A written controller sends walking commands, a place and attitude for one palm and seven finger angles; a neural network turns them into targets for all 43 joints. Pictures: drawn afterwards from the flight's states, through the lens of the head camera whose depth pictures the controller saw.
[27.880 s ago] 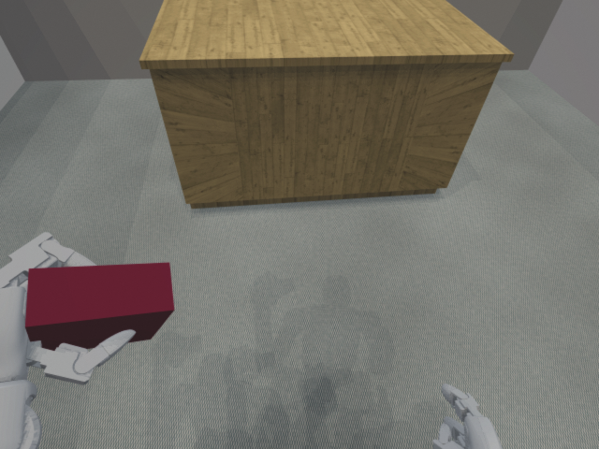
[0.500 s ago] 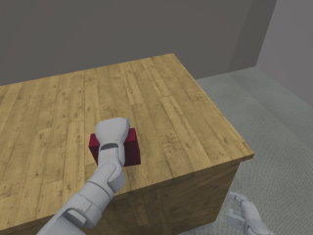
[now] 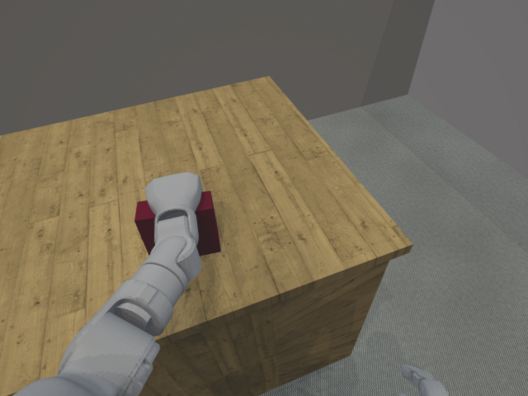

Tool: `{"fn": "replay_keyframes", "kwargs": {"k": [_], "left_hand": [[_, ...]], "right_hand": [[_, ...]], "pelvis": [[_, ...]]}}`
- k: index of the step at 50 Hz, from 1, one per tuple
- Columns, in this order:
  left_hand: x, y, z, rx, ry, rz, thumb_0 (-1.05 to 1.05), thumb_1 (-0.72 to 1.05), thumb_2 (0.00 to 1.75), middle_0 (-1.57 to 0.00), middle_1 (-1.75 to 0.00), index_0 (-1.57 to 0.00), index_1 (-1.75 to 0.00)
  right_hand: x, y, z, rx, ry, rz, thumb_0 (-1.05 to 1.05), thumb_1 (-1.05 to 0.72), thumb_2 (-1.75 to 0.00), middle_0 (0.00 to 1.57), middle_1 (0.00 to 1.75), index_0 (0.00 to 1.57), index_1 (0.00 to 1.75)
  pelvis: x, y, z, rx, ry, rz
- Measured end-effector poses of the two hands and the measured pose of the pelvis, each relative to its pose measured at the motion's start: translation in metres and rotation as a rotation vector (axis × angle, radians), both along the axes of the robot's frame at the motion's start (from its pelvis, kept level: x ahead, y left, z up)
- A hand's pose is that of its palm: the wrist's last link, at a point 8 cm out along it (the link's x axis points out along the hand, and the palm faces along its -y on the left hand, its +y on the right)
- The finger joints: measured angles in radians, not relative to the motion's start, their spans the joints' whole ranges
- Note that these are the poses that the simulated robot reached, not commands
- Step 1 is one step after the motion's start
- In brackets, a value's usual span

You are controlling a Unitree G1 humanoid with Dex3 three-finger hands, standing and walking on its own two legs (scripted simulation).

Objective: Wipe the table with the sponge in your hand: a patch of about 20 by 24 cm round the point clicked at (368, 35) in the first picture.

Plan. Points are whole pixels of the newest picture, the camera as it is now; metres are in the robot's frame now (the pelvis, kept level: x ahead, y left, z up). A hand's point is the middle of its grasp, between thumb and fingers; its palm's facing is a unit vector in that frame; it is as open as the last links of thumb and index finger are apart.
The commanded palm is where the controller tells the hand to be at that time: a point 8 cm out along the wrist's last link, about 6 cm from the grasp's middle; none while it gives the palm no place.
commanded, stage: wipe forward along the third lane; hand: left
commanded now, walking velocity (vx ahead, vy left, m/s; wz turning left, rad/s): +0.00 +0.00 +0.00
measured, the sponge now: (183, 234) +0.39 +0.18 +0.02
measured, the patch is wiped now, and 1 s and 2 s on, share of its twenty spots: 0.95 1.00 1.00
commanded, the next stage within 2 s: wipe back along the third lane in 0.86 s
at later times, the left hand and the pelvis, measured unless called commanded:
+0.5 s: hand (177, 195) +0.45 +0.20 +0.06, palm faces -0.09 -0.02 -1.00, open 9.4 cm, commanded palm +0.43 +0.20 +0.10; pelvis +0.01 +0.01 +0.00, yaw +0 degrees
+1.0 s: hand (173, 182) +0.48 +0.21 +0.06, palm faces -0.09 -0.01 -1.00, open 9.4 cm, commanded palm +0.46 +0.21 +0.10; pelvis +0.01 +0.03 -0.01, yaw -1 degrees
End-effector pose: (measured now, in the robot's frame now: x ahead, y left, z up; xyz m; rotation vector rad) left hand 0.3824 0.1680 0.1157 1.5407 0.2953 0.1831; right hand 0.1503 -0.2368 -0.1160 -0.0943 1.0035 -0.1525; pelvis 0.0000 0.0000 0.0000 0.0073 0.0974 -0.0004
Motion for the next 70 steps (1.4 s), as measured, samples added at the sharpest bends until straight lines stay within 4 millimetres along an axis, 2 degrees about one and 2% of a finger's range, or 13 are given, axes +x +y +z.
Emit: {"fn": "replay_keyframes", "kwargs": {"k": [7, 20, 32, 50, 57, 63, 70], "left_hand": [[0.014, 0.006, 0.001, -0.003, 0.0, 0.009, 0.0, -0.51, 1.11, -0.8, -1.41, -0.86, -1.36], [0.041, 0.018, 0.0, 0.002, 0.016, 0.02, 0.0, -0.51, 1.12, -0.8, -1.41, -0.85, -1.37], [0.066, 0.029, 0.0, 0.005, 0.023, 0.024, 0.0, -0.51, 1.12, -0.8, -1.41, -0.85, -1.37], [0.085, 0.037, 0.0, 0.019, 0.023, 0.03, 0.0, -0.51, 1.12, -0.8, -1.41, -0.85, -1.37], [0.079, 0.036, -0.002, 0.029, -0.009, 0.018, 0.0, -0.5, 1.12, -0.78, -1.43, -0.83, -1.4], [0.071, 0.036, -0.002, 0.018, -0.024, 0.028, -0.02, -0.47, 1.11, -0.76, -1.45, -0.8, -1.43], [0.058, 0.034, -0.002, 0.005, -0.032, 0.033, -0.03, -0.46, 1.11, -0.74, -1.47, -0.78, -1.45]], "right_hand": [[-0.014, -0.003, -0.003, -0.012, 0.038, -0.023, 0.01, -0.91, -0.9, 0.2, 0.3, 0.2, 0.29], [-0.025, -0.01, -0.002, -0.047, 0.071, -0.059, 0.01, -0.91, -0.9, 0.2, 0.3, 0.2, 0.29], [-0.039, -0.004, -0.006, -0.054, 0.124, -0.085, 0.01, -0.91, -0.9, 0.2, 0.3, 0.2, 0.3], [-0.068, 0.005, -0.01, -0.056, 0.183, -0.115, 0.01, -0.91, -0.9, 0.2, 0.3, 0.2, 0.3], [-0.08, 0.007, -0.013, -0.04, 0.208, -0.13, 0.01, -0.91, -0.9, 0.2, 0.3, 0.2, 0.3], [-0.072, 0.012, -0.012, -0.021, 0.202, -0.12, 0.01, -0.91, -0.9, 0.2, 0.3, 0.2, 0.29], [-0.034, 0.018, -0.007, 0.001, 0.137, -0.076, 0.01, -0.91, -0.9, 0.2, 0.3, 0.2, 0.29]], "pelvis": [[0.002, 0.0, 0.0, -0.002, 0.015, -0.003], [0.007, 0.006, -0.001, -0.009, 0.054, -0.008], [0.014, 0.015, -0.002, -0.016, 0.092, -0.015], [0.012, 0.026, -0.005, -0.026, 0.131, -0.018], [0.013, 0.029, -0.005, -0.028, 0.131, -0.028], [0.017, 0.029, -0.003, -0.027, 0.113, -0.027], [0.024, 0.03, -0.001, -0.025, 0.089, -0.022]]}}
